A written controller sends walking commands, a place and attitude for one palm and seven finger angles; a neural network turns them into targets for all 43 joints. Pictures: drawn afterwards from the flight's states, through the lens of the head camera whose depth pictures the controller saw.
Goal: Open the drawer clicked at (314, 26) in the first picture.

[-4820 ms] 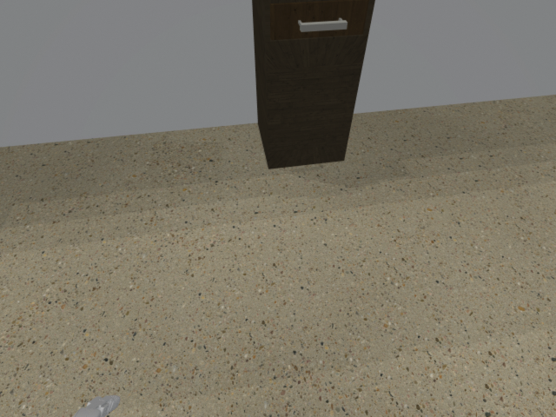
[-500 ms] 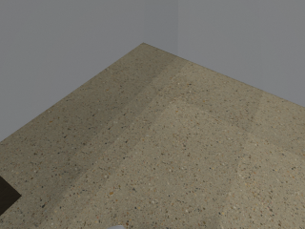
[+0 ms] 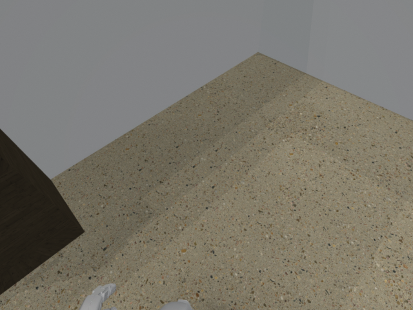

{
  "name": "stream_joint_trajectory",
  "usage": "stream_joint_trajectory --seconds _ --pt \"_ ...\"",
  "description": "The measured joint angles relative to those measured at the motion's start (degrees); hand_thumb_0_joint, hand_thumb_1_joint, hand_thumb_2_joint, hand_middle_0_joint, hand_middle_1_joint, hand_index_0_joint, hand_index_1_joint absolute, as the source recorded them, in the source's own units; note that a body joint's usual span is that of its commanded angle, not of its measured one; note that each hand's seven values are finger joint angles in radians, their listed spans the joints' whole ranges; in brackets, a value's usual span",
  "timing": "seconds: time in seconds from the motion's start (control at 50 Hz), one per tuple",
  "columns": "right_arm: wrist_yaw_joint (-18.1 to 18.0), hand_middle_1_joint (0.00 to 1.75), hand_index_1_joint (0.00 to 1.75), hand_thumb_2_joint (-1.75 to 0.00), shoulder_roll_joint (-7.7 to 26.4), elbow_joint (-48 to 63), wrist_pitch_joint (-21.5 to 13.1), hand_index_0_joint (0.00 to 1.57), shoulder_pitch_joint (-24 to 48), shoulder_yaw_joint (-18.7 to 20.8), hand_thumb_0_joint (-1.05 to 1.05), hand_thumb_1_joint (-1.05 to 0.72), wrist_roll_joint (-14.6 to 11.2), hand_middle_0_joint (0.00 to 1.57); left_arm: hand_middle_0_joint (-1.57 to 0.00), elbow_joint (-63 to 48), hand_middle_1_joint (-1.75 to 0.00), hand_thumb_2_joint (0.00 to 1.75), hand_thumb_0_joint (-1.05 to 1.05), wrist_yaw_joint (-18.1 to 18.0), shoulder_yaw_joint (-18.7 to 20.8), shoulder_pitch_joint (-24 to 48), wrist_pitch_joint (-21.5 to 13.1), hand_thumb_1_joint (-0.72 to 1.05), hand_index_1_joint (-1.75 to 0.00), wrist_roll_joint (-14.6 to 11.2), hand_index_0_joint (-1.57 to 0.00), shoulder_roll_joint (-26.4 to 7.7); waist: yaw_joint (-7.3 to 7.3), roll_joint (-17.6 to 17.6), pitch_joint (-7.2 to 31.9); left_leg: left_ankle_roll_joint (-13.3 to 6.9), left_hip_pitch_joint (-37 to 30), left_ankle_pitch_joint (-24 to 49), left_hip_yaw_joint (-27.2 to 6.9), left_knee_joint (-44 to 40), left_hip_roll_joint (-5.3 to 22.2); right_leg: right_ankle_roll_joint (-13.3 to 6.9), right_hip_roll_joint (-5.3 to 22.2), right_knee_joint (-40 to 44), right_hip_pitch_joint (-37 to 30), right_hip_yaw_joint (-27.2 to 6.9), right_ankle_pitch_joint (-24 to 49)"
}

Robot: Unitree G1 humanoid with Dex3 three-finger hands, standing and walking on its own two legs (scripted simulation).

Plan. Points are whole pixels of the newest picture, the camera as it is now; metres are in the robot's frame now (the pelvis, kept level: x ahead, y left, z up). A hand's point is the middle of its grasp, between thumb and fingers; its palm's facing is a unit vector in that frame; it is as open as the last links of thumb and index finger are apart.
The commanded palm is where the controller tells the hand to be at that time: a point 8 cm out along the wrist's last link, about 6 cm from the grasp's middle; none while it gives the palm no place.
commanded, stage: turn to face it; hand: left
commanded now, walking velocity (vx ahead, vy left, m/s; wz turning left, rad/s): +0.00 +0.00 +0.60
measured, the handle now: out of the picture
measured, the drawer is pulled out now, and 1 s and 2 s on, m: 0.00 0.00 0.00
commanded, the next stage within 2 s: take the last steps up to it in 1.10 s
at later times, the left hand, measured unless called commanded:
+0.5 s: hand out of the picture -0.07 +0.24 -0.18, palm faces +0.38 -0.89 -0.26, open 7.4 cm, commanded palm none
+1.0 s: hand out of the picture -0.05 +0.20 -0.13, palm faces +0.57 -0.77 -0.29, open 7.4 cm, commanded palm none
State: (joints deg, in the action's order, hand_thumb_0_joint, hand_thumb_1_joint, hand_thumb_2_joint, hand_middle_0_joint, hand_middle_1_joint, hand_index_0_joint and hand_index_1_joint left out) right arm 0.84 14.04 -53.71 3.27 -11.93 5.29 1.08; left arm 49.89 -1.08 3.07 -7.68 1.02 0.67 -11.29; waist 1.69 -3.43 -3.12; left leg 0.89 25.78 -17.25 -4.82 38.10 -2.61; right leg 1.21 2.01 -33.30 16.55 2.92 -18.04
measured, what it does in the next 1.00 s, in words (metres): steps on the spot, turning left: left foot, then right foot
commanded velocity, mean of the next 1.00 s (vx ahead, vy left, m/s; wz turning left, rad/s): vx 0.00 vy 0.00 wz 0.53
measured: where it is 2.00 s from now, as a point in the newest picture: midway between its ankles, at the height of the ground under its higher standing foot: outside the picture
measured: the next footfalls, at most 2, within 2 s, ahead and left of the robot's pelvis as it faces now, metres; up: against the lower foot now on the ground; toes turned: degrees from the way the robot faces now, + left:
left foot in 0.42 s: -0.03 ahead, +0.13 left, +0.00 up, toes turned +24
right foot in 0.84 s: +0.09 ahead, -0.08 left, +0.00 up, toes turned +28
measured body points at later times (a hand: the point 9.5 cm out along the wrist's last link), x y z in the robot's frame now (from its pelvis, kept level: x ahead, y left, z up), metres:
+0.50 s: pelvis -0.02 +0.02 +0.00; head +0.01 +0.06 +0.44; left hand -0.09 +0.29 -0.16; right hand +0.18 -0.19 -0.12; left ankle -0.06 +0.12 -0.73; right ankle -0.01 -0.12 -0.68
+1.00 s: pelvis -0.03 -0.02 +0.01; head +0.01 -0.04 +0.46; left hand -0.08 +0.24 -0.10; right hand +0.18 -0.21 -0.15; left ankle -0.12 +0.08 -0.64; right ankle +0.05 -0.10 -0.73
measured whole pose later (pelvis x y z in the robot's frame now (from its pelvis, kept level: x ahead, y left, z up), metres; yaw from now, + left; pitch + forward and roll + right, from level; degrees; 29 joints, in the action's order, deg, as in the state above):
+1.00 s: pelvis -0.03 -0.02 +0.01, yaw +36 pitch -2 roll +2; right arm 1.6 15.8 -53.9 4.4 -12.3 5.1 1.3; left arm 49.6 -0.9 1.1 -10.7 1.0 0.8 -10.3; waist 1.5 -3.0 -3.5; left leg 2.5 28.0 -22.5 -1.7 65.9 -1.2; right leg -0.6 4.7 -30.0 13.7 6.8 -14.5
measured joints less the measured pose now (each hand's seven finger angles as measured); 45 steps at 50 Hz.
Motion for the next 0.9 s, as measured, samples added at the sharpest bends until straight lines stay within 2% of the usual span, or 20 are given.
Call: stream_joint_trajectory --seconds 0.04,0.08,0.12,0.16,0.24,0.34,0.38,0.4,0.42,0.44,0.48,0.52,0.58,0.72,0.78,0.82,0.84,0.86,0.9 --pt "0.2 0.30 0.30 -0.90 0.9 0.1 0.7 0.21 -0.2 0.6 0.01 -0.91 0.3 0.20 -0.20 -0.2 -0.29 0.90 0.00 -0.1 -0.8 -1.1 0.1 0.90 -0.30 0.2 -0.20 0.7 0.00 0.1 0.5 0.6 3.4 -5.9 1.5 12.1 -0.5 -1.3 1.2 0.4 -0.9 1.6 0.4" --pt "0.5 0.29 0.30 -0.90 1.6 0.2 1.0 0.20 0.0 0.8 0.01 -0.91 0.5 0.20 -0.20 -0.1 -0.29 0.90 0.00 -0.1 -1.0 -2.4 0.1 0.90 -0.30 0.2 -0.21 1.0 -0.12 0.6 0.6 1.3 5.5 -5.4 3.4 21.8 0.3 -1.6 2.3 2.3 -2.4 2.7 1.1" --pt "0.8 0.29 0.30 -0.90 2.0 0.6 0.8 0.20 0.2 0.9 0.01 -0.91 0.4 0.20 -0.20 0.3 -0.29 0.90 0.00 -0.1 -1.3 -3.2 0.1 0.90 -0.30 0.3 -0.21 1.1 0.08 1.2 0.4 2.2 6.1 -3.8 4.5 26.9 1.7 -1.7 3.2 3.8 -3.5 4.1 1.8" --pt "0.9 0.29 0.30 -0.90 2.2 0.8 0.8 0.20 0.3 0.9 0.01 -0.91 0.3 0.20 -0.20 0.5 -0.29 0.90 0.00 0.0 -1.5 -3.8 -0.1 0.90 -0.30 0.3 -0.21 1.2 0.12 1.7 -0.1 3.0 5.5 -3.1 5.0 27.8 3.1 -1.8 4.1 4.7 -4.2 5.7 2.1" --pt "1.0 0.29 0.30 -0.90 2.5 0.3 1.5 0.20 1.2 0.5 0.01 -0.91 0.2 0.20 -0.20 0.8 -0.29 0.90 0.00 0.2 -1.8 -4.9 -0.4 0.90 -0.30 0.5 -0.21 1.2 -0.71 2.5 -1.1 3.9 2.3 -4.7 5.8 23.2 5.1 -1.6 5.5 4.6 -4.6 8.8 1.9" --pt "1.1 0.29 0.30 -0.90 2.0 0.5 1.3 0.20 3.4 -0.6 0.01 -0.91 -0.1 0.20 -0.20 1.6 -0.30 0.90 0.00 0.5 -1.3 -6.1 0.0 0.90 -0.30 0.9 -0.21 -0.1 -2.45 3.9 -2.4 3.2 -3.9 -7.4 8.7 9.5 5.6 -0.6 7.9 1.9 -3.6 12.2 0.5" --pt "1.1 0.29 0.30 -0.90 1.7 1.1 0.7 0.20 4.2 -1.1 0.01 -0.91 -0.3 0.20 -0.20 2.0 -0.30 0.90 0.00 0.6 -0.8 -6.6 0.2 0.90 -0.30 0.8 -0.21 -1.1 -3.05 4.5 -2.6 2.6 -6.9 -5.7 10.0 3.0 5.3 0.2 8.9 -0.3 -2.8 13.6 -0.6" --pt "1.1 0.29 0.30 -0.90 1.6 1.6 0.3 0.20 4.5 -1.3 0.01 -0.91 -0.3 0.20 -0.20 2.3 -0.30 0.90 0.00 0.7 -0.6 -7.0 0.4 0.90 -0.30 0.6 -0.21 -1.6 -3.23 4.7 -2.5 2.1 -8.8 -2.9 10.5 -1.3 5.0 0.8 9.5 -2.0 -2.2 14.2 -1.4" --pt "1.2 0.29 0.30 -0.90 1.6 2.0 -0.3 0.20 4.7 -1.5 0.01 -0.91 -0.2 0.20 -0.20 2.4 -0.30 0.90 0.00 0.8 -0.3 -7.5 0.7 0.90 -0.30 0.4 -0.21 -2.2 -3.32 4.9 -2.2 0.9 -10.0 1.2 10.4 -4.6 4.8 1.3 10.1 -4.7 -0.9 14.4 -2.5" --pt "1.1 0.29 0.30 -0.90 1.0 2.2 -0.9 0.20 5.2 -1.5 0.01 -0.91 -0.2 0.20 -0.20 2.9 -0.30 0.90 0.00 0.8 0.1 -7.4 1.3 0.90 -0.30 0.2 -0.21 -3.1 -3.42 5.9 -2.4 -0.4 -9.4 1.1 10.3 -3.6 4.0 2.2 10.4 -9.2 0.9 12.1 -6.7" --pt "0.9 0.29 0.30 -0.90 0.0 2.6 -1.9 0.20 5.6 -2.1 0.01 -0.91 -0.2 0.20 -0.20 3.7 -0.29 0.90 0.00 0.5 0.7 -6.9 2.7 0.90 -0.30 0.2 -0.21 -4.5 -3.78 6.9 -2.7 -2.0 -9.0 -1.3 9.7 -2.2 3.5 3.1 8.5 -19.5 5.2 6.7 -12.7" --pt "0.4 0.29 0.30 -0.90 -0.6 2.8 -2.2 0.20 5.2 -2.5 0.01 -0.91 -0.1 0.20 -0.20 4.2 -0.29 0.90 0.00 0.4 1.1 -6.1 3.3 0.90 -0.30 0.1 -0.21 -5.1 -3.45 6.6 -2.2 -2.5 -9.4 -1.4 8.4 -3.6 3.3 3.6 6.6 -26.2 8.3 3.7 -12.2" --pt "-0.2 0.29 0.30 -0.90 -0.9 2.5 -2.2 0.21 4.5 -2.8 0.01 -0.91 0.0 0.20 -0.19 3.5 -0.29 0.90 0.01 0.8 1.2 -4.5 2.9 0.90 -0.29 0.0 -0.20 -5.2 -2.95 5.7 -2.1 -2.4 -10.5 0.9 6.2 -6.8 2.7 4.1 4.9 -28.8 10.7 1.0 -8.6" --pt "-0.1 0.30 0.30 -0.90 -0.8 1.8 -1.4 0.21 2.6 -2.7 0.01 -0.91 0.3 0.20 -0.19 0.7 -0.29 0.90 0.00 0.7 0.5 -0.6 2.1 0.90 -0.29 -0.4 -0.20 -3.6 -1.36 3.7 -1.6 -2.3 -10.8 3.5 1.6 -9.2 0.9 4.4 2.3 -18.0 8.5 -1.9 -7.0" --pt "0.0 0.30 0.30 -0.90 -0.6 1.5 -0.9 0.21 1.7 -2.3 0.01 -0.90 0.4 0.20 -0.19 -0.4 -0.29 0.90 0.00 0.6 0.1 0.4 1.5 0.90 -0.29 -0.6 -0.20 -2.7 -0.57 2.8 -1.2 -1.6 -9.9 3.5 -0.2 -8.1 0.2 3.9 0.9 -10.7 5.2 -1.9 -5.8" --pt "0.0 0.30 0.30 -0.90 -0.3 1.3 -0.6 0.21 1.0 -1.9 0.01 -0.90 0.2 0.20 -0.19 -1.0 -0.29 0.90 0.00 0.6 -0.3 0.4 0.8 0.90 -0.30 -0.7 -0.20 -2.2 -0.35 2.2 -0.8 -0.9 -8.8 2.9 -1.2 -6.3 -0.4 3.5 0.1 -3.3 1.8 -1.3 -1.7" --pt "0.0 0.30 0.30 -0.90 0.1 1.3 -0.5 0.21 0.7 -1.7 0.01 -0.90 0.0 0.20 -0.19 -1.3 -0.29 0.90 0.00 0.5 -0.5 0.3 0.3 0.90 -0.30 -0.6 -0.20 -1.8 -0.40 1.7 -0.6 -0.4 -7.8 2.3 -1.8 -4.7 -0.6 1.9 -0.2 0.1 0.4 -0.8 1.8" --pt "0.0 0.30 0.30 -0.90 0.4 1.0 -0.3 0.21 0.8 -1.4 0.01 -0.91 -0.2 0.20 -0.19 -1.3 -0.29 0.90 0.00 0.4 -0.7 0.2 -0.1 0.90 -0.30 -0.2 -0.20 -1.2 -0.34 0.8 -0.8 -0.1 -6.5 -1.4 -2.0 -1.1 -0.6 0.1 -0.4 0.0 0.3 0.0 2.9" --pt "-0.1 0.30 0.30 -0.90 1.0 0.8 0.4 0.21 0.4 -0.8 0.01 -0.91 -0.1 0.20 -0.20 -1.4 -0.29 0.90 0.00 0.3 -1.5 -0.4 -0.4 0.90 -0.30 0.0 -0.21 -0.3 -0.08 0.2 -0.8 0.3 -2.6 -8.5 -0.6 10.2 -1.2 -1.7 0.6 -0.4 -0.2 1.4 2.3"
